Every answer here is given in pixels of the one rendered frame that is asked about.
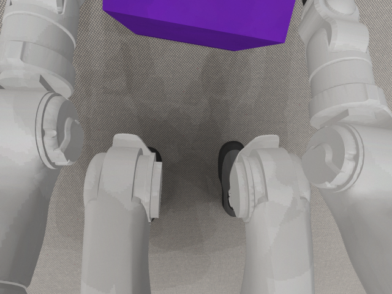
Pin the right robot forearm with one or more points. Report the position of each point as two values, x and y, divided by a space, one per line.
339 66

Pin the robot right foot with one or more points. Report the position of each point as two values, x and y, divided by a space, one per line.
227 156

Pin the right robot upper arm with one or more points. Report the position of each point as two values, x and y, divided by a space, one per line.
351 165

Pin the left robot forearm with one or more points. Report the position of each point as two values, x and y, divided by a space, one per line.
37 43

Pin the right robot shin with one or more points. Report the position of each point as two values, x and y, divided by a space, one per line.
272 141

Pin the left robot upper arm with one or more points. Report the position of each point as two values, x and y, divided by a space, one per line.
39 134

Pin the carton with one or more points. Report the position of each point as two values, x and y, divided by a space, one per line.
225 24

